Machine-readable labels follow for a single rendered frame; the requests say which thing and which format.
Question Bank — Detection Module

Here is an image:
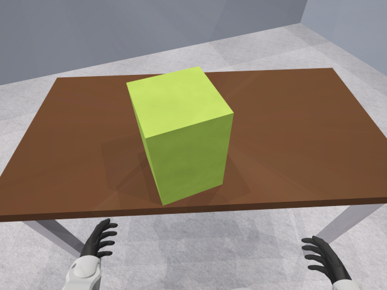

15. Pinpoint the carton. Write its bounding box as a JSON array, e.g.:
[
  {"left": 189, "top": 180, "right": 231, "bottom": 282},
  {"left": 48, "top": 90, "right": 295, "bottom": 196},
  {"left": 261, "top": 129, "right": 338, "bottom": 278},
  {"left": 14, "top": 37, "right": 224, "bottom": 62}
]
[{"left": 126, "top": 66, "right": 234, "bottom": 206}]

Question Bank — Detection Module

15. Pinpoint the table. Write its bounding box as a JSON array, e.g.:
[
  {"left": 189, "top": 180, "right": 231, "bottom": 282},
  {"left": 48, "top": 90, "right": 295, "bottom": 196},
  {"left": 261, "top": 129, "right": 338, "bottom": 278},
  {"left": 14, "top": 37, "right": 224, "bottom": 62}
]
[{"left": 0, "top": 68, "right": 387, "bottom": 262}]

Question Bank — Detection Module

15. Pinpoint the robot left hand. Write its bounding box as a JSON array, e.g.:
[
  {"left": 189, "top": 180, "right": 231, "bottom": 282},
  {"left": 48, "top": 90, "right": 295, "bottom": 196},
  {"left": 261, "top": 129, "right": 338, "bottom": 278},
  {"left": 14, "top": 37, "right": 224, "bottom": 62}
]
[{"left": 80, "top": 218, "right": 118, "bottom": 258}]

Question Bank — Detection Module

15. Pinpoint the robot right hand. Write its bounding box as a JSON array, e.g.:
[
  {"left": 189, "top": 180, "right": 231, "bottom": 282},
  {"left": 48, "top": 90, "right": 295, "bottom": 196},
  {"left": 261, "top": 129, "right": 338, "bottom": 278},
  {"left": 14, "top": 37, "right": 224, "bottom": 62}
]
[{"left": 301, "top": 236, "right": 352, "bottom": 285}]

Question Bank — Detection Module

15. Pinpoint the robot left forearm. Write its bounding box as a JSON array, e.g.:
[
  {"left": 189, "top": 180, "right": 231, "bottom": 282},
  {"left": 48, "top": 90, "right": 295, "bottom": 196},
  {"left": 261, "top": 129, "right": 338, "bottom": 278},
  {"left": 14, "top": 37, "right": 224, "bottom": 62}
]
[{"left": 62, "top": 256, "right": 102, "bottom": 290}]

